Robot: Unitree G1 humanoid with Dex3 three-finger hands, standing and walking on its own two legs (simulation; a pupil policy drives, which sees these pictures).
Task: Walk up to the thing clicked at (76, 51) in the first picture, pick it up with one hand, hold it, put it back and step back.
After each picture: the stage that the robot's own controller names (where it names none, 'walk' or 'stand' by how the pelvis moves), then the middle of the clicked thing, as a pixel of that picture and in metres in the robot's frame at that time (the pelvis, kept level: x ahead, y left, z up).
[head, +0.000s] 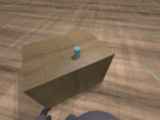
stand; (77, 52) +0.65 +0.17 -0.06
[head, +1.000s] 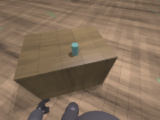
sink last; (75, 49) +0.62 +0.19 -0.03
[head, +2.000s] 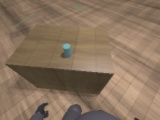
rise first; (67, 50) +0.55 +0.25 -0.02
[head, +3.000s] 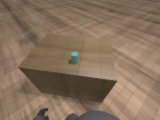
stand; (74, 58) +0.57 +0.19 -0.06
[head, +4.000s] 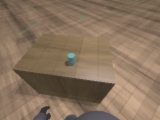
stand; (71, 59) +0.53 +0.21 -0.06
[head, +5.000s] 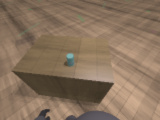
stand; (70, 60) +0.53 +0.22 -0.06
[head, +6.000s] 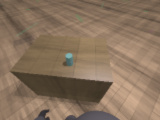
stand; (69, 59) +0.53 +0.23 -0.06
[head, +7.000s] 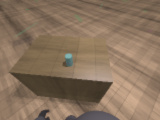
stand; (69, 60) +0.53 +0.23 -0.06
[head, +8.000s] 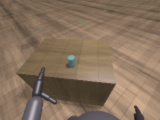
rise first; (71, 61) +0.53 +0.23 -0.06
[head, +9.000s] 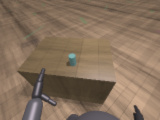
go down; (72, 60) +0.54 +0.23 -0.06
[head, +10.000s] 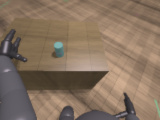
go down; (59, 49) +0.54 +0.22 -0.03
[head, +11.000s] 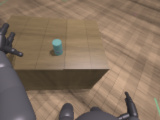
go down; (57, 47) +0.54 +0.23 +0.00
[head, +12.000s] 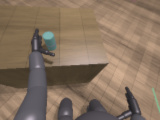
close in; (50, 41) +0.54 +0.24 +0.03
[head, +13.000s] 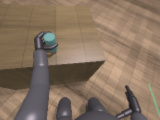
lift; (51, 43) +0.53 +0.21 +0.04
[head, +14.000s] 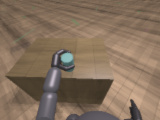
lift; (68, 63) +0.35 +0.15 +0.16
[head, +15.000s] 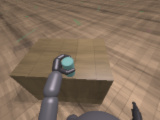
hold; (69, 67) +0.32 +0.15 +0.13
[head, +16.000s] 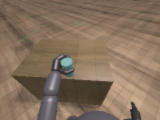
hold; (68, 67) +0.32 +0.16 +0.13
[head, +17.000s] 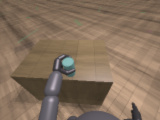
crouch; (69, 67) +0.33 +0.15 +0.13
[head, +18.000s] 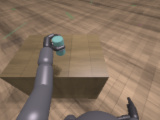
crouch; (59, 46) +0.46 +0.21 +0.16
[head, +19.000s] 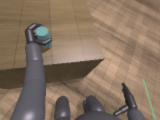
lower; (44, 38) +0.54 +0.23 +0.04
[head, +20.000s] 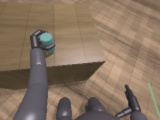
lower; (48, 43) +0.52 +0.22 +0.03
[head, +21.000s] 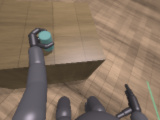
lower; (47, 41) +0.53 +0.22 +0.04
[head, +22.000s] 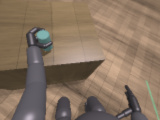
lower; (45, 41) +0.53 +0.23 +0.04
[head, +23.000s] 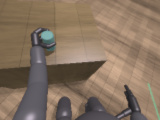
loosen; (49, 41) +0.52 +0.22 +0.04
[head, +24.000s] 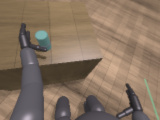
withdraw; (44, 41) +0.53 +0.23 +0.04
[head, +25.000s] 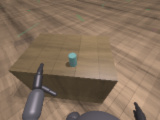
sink last; (72, 60) +0.50 +0.20 -0.01
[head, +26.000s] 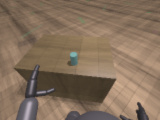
stand; (74, 58) +0.53 +0.20 -0.02
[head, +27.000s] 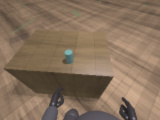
stand; (69, 56) +0.52 +0.22 -0.01
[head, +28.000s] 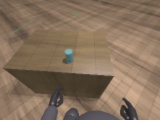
stand; (69, 56) +0.52 +0.21 -0.01
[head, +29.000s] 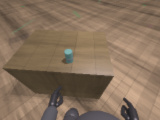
stand; (69, 56) +0.52 +0.22 +0.00
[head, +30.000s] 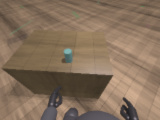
stand; (68, 56) +0.52 +0.22 +0.00
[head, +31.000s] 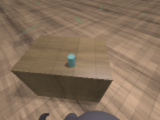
stand; (71, 60) +0.53 +0.21 -0.05
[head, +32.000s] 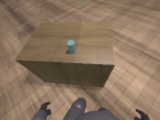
walk; (71, 47) +0.59 +0.23 -0.03
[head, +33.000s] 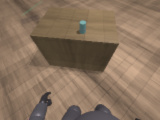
walk; (82, 27) +0.86 +0.14 -0.03
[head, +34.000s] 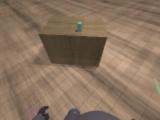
stand; (79, 27) +1.12 +0.23 -0.04
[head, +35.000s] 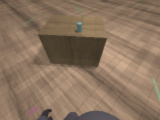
stand; (79, 27) +1.11 +0.22 -0.06
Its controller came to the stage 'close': yes
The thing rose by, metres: 0.21
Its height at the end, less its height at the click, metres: +0.00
